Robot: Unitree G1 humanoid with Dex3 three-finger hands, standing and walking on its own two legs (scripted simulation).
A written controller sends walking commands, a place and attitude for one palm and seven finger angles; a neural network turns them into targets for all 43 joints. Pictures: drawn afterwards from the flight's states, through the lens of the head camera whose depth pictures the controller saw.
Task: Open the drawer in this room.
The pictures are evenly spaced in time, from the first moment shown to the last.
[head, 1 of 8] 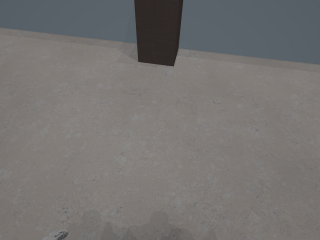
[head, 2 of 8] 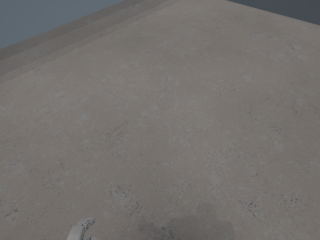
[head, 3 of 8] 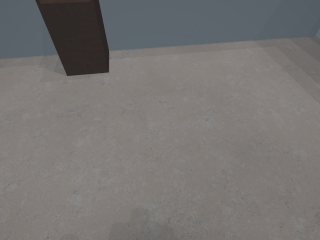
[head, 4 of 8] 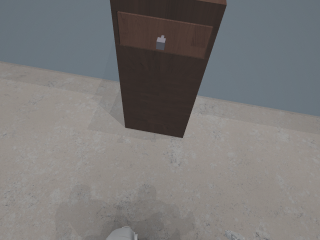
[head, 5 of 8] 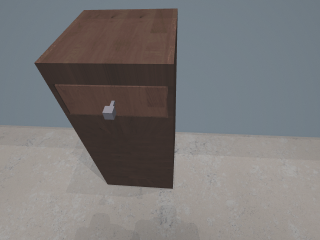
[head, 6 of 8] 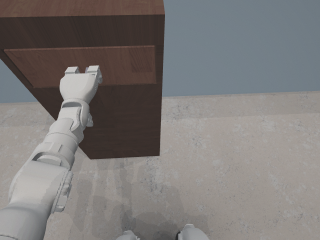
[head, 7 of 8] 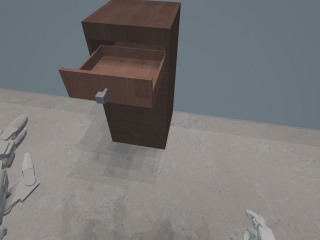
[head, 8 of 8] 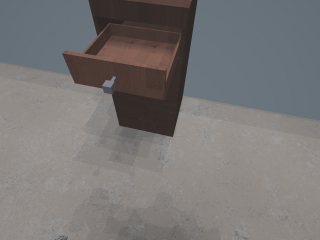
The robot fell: no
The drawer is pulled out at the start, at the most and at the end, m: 0.00 0.30 0.30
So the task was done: yes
